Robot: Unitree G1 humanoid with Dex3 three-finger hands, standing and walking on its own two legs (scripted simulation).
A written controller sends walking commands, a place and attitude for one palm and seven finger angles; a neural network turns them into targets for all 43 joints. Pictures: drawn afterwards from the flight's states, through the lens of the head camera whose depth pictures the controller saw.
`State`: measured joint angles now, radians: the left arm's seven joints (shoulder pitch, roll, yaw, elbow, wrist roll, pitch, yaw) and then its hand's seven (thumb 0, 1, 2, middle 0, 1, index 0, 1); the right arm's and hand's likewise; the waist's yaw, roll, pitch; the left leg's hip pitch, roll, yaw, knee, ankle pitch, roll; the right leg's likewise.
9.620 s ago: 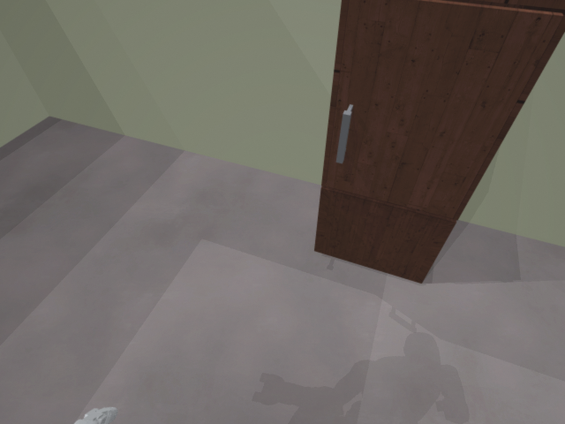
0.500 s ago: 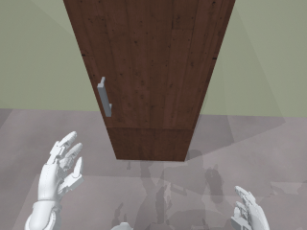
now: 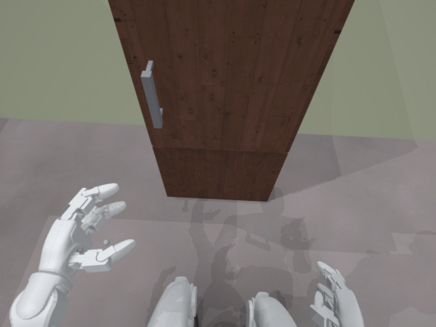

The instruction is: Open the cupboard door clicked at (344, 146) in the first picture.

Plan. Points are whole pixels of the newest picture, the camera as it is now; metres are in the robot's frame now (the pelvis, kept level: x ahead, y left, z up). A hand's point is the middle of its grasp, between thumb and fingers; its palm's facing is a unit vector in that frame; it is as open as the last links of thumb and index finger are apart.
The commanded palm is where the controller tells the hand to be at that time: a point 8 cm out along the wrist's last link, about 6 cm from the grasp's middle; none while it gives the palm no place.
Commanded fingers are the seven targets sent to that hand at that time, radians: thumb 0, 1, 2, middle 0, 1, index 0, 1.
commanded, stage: raise the hand with hooked fingers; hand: left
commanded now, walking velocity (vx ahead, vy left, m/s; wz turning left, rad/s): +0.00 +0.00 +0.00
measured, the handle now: (154, 96) +0.61 +0.20 +0.01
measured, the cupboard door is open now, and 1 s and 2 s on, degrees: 0 0 0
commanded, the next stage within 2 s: move the hooked fingers beside the handle in 1.32 s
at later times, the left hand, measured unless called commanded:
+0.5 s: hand (68, 224) +0.27 +0.27 +0.04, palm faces +0.06 -1.00 -0.07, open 13.5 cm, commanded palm +0.25 +0.31 +0.04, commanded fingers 0.00 -0.50 0.30 -0.30 -1.20 -0.30 -1.20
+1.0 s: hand (75, 209) +0.30 +0.27 +0.03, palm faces -0.03 -1.00 -0.05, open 14.0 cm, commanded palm +0.28 +0.32 +0.04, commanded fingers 0.00 -0.50 0.30 -0.30 -1.20 -0.30 -1.20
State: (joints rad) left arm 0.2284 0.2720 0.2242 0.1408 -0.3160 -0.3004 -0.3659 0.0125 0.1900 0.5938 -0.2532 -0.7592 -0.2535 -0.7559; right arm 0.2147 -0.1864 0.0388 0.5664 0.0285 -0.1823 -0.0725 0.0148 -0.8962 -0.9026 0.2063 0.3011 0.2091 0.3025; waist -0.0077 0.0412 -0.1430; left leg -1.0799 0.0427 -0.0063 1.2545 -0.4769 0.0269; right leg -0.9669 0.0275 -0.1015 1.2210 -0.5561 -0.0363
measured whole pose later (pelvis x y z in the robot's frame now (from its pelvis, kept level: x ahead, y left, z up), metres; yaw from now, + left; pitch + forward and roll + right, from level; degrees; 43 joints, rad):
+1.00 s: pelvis +0.01 +0.01 +0.00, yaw -1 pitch +20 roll -4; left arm 0.03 0.40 0.41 0.38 -0.37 -0.38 -0.52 -0.01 -0.50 0.30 -0.30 -1.20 -0.30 -1.20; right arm 0.26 -0.28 0.02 0.56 0.03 -0.19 -0.07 0.01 -0.90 -0.90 0.20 0.30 0.21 0.30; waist -0.02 0.03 -0.16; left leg -1.12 0.04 0.00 1.27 -0.50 0.04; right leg -1.00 0.03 -0.09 1.22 -0.57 -0.03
